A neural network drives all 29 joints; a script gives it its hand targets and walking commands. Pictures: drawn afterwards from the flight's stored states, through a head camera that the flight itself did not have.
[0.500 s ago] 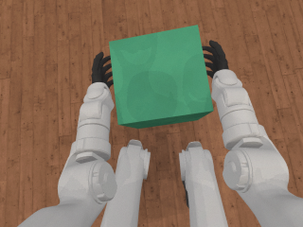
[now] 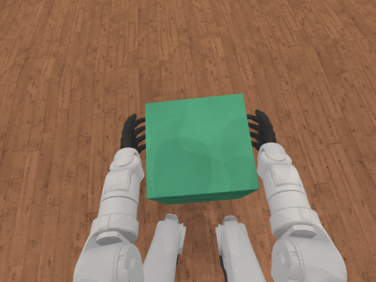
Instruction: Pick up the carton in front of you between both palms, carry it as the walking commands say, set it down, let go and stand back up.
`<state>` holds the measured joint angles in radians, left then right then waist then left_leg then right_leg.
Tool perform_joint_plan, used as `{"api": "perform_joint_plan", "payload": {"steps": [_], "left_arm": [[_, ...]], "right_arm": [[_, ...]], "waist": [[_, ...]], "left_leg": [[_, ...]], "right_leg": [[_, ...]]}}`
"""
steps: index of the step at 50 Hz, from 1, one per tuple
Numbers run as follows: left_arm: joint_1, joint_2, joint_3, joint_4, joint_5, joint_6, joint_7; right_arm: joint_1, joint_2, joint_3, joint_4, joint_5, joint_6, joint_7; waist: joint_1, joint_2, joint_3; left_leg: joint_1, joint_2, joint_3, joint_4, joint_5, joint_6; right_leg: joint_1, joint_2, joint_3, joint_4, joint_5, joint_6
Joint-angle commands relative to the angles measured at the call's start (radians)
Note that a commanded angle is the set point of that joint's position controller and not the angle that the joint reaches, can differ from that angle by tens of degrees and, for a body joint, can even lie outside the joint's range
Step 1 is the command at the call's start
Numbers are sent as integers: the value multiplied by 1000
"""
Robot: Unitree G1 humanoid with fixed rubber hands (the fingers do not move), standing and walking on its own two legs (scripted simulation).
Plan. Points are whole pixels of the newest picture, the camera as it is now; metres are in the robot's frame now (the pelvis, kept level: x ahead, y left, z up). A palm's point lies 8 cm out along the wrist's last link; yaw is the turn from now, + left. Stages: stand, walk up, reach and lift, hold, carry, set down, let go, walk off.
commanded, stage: reach and lift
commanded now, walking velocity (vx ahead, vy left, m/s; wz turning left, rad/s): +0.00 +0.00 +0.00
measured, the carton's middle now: (199, 157) +0.41 +0.01 -0.12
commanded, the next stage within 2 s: hold in 1.80 s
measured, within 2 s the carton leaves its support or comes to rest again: neither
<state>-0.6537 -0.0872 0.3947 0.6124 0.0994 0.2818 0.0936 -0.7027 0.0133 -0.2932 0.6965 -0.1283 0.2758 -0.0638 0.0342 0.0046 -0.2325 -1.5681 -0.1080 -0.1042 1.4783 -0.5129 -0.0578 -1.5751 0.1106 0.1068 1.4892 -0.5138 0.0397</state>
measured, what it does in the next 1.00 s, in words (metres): rises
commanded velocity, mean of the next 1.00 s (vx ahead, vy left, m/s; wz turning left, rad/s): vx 0.00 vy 0.00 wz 0.00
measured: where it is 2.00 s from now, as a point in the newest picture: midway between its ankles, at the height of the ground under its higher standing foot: (198, 276)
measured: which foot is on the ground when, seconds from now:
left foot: down 0.00-1.00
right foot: down 0.00-1.00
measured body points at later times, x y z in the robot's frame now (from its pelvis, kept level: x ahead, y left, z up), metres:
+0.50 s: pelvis +0.06 +0.00 +0.14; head +0.12 +0.00 +0.59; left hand +0.38 +0.16 +0.10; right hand +0.39 -0.15 +0.10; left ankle +0.08 +0.13 -0.55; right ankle +0.07 -0.12 -0.55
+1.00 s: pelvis +0.06 +0.01 +0.19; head +0.02 +0.01 +0.64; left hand +0.36 +0.16 +0.20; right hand +0.36 -0.15 +0.20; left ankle +0.08 +0.13 -0.55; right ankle +0.07 -0.12 -0.55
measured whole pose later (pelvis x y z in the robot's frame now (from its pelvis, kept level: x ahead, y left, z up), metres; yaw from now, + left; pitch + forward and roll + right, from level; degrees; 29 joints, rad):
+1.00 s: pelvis +0.06 +0.01 +0.19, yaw +0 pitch -3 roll +0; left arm -0.30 -0.16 0.30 0.42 0.29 0.61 0.01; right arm -0.28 0.16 -0.28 0.41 -0.28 0.61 -0.01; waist 0.00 0.00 -0.05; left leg -0.18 -0.05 -0.14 0.46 -0.23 -0.01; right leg -0.18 0.05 0.15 0.46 -0.23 0.01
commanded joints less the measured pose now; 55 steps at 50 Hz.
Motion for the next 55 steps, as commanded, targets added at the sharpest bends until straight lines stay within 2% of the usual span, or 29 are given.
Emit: {"api": "perform_joint_plan", "payload": {"steps": [1,11,20,26,33,38,43,46,55], "left_arm": [[-549,-1051,-620,35,-103,-2,-244],[-367,-1050,-610,52,-58,-24,-250],[-205,-1040,-645,19,-38,-15,-260],[-115,-1044,-687,-29,-45,33,-277],[-35,-1051,-738,-127,-65,142,-300],[-6,-1047,-753,-199,-77,235,-314],[-13,-1016,-669,-181,-43,302,-326],[-65,-1018,-622,-155,-20,314,-336],[-196,-1065,-639,-165,-31,310,-349]], "right_arm": [[-522,1099,536,-26,111,-18,225],[-349,1109,525,-33,75,-39,225],[-191,1107,566,-86,70,-29,227],[-102,1112,603,-143,79,18,240],[-24,1113,646,-242,102,131,266],[5,1100,662,-324,110,228,276],[-5,1081,582,-313,83,297,293],[-62,1078,540,-287,67,308,307],[-199,1106,555,-304,74,301,321]], "waist": [[-2,-35,-719],[-10,-23,-570],[-13,-18,-454],[-19,-16,-368],[-22,-6,-241],[-31,-2,-119],[-30,-2,28],[-27,1,68],[-32,-2,-18]], "left_leg": [[484,-66,119,-236,222,17],[710,-43,66,-450,284,34],[947,-21,31,-653,409,41],[1123,-6,17,-790,506,41],[1318,10,11,-945,576,39],[1409,19,10,-1041,570,39],[1416,23,19,-1100,428,43],[1402,25,27,-1108,346,49],[1440,28,32,-1095,329,47]], "right_leg": [[551,59,-103,-253,221,-21],[765,37,-58,-466,285,-27],[1004,16,-24,-668,411,-29],[1164,1,-10,-803,507,-27],[1337,-13,-7,-955,569,-24],[1430,-19,-9,-1055,557,-23],[1425,-23,-20,-1109,417,-32],[1412,-27,-28,-1114,339,-36],[1435,-25,-36,-1103,316,-37]]}}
